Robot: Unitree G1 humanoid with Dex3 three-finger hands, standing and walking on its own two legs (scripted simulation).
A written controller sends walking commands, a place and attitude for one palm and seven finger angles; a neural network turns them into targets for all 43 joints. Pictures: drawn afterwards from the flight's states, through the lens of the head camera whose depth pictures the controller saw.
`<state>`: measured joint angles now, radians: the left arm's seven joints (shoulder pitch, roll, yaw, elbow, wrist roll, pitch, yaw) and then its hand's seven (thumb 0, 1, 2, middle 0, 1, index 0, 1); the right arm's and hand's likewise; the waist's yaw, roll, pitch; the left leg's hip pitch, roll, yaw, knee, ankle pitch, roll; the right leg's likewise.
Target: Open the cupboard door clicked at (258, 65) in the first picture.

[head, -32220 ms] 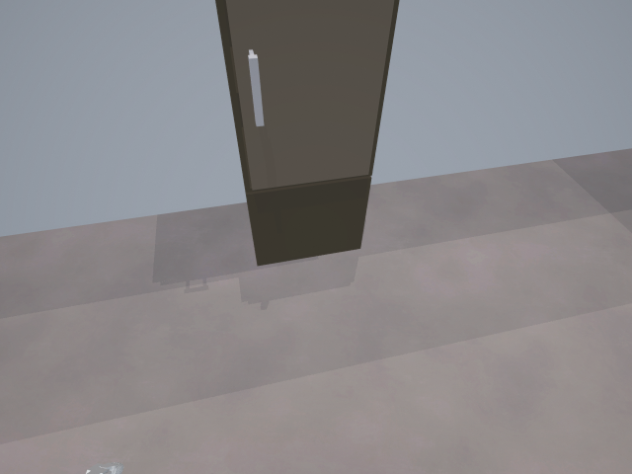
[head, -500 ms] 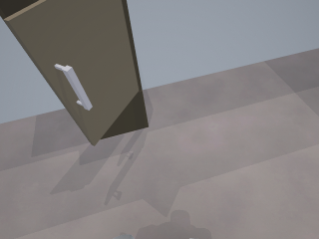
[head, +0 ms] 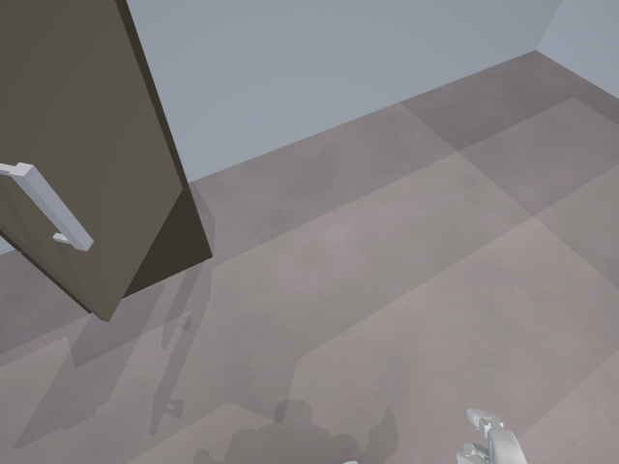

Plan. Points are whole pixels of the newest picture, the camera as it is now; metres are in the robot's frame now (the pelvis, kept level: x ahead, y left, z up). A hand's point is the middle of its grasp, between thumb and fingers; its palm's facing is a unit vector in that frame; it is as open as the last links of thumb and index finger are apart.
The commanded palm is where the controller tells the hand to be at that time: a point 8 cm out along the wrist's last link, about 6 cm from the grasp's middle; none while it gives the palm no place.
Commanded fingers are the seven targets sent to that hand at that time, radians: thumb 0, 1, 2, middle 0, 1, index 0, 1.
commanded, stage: walk to a spot facing it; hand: left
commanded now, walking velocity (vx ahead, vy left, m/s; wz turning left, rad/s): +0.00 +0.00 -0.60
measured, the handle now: (45, 209) +0.41 +0.44 +0.01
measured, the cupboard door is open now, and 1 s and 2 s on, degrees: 46 46 46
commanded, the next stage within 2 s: turn to face it in 1.82 s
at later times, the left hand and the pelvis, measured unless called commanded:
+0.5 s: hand (219, 414) +0.19 +0.16 -0.17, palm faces -0.36 -0.92 -0.18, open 7.4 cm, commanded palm none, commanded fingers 0.00 0.90 0.90 -0.20 -0.30 -0.20 -0.30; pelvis +0.04 +0.00 +0.00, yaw -20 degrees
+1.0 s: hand (333, 337) +0.33 -0.01 -0.16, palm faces -0.57 -0.80 -0.20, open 7.2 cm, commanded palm none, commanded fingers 0.00 0.90 0.90 -0.20 -0.30 -0.20 -0.30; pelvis +0.16 -0.12 +0.01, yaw -36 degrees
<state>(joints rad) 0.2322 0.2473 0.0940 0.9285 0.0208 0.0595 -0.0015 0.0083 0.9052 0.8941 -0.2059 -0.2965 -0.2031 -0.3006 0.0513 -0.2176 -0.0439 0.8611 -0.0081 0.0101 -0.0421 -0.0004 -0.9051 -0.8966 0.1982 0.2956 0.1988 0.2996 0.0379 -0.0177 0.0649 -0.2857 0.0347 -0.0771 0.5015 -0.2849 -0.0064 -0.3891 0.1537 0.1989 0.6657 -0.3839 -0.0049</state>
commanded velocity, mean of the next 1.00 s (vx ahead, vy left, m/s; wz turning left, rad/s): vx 0.27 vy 0.00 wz -0.49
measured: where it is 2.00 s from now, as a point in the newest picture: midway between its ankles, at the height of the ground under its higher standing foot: (446, 363)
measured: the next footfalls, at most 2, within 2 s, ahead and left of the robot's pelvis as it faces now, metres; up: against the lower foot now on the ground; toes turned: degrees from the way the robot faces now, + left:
right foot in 0.22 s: +0.05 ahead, -0.16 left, +0.00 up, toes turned -9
left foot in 0.40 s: +0.09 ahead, +0.11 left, +0.00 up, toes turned -11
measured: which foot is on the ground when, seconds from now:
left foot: down 0.00-0.22, up 0.24-0.38, down 0.40-0.76, up 0.78-1.00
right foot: up 0.00-0.20, down 0.22-0.40, up 0.42-0.74, down 0.76-1.00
